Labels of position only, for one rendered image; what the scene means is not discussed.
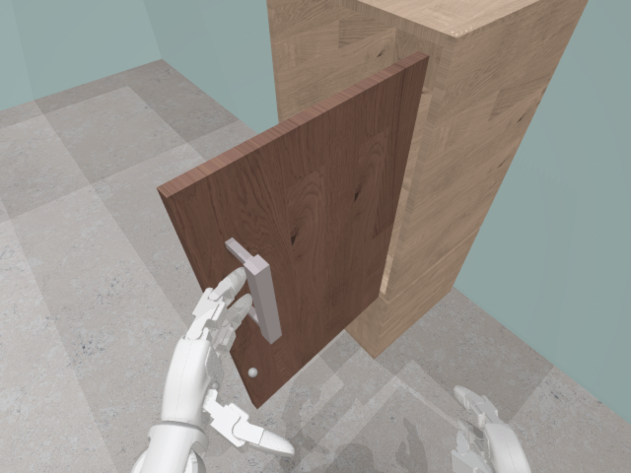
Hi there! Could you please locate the cupboard door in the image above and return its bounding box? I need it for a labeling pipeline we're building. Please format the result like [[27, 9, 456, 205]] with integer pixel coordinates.
[[157, 51, 430, 409]]

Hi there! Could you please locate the robot left forearm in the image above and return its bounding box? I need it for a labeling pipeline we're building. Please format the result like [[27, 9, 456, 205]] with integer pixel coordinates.
[[131, 422, 209, 473]]

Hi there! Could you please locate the right robot hand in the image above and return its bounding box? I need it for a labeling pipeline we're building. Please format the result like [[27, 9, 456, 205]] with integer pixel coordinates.
[[451, 385, 531, 473]]

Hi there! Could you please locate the handle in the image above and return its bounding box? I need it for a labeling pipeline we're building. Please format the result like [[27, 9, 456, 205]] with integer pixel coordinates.
[[225, 238, 282, 344]]

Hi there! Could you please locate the left robot hand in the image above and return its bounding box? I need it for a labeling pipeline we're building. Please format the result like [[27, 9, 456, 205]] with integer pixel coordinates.
[[161, 267, 295, 457]]

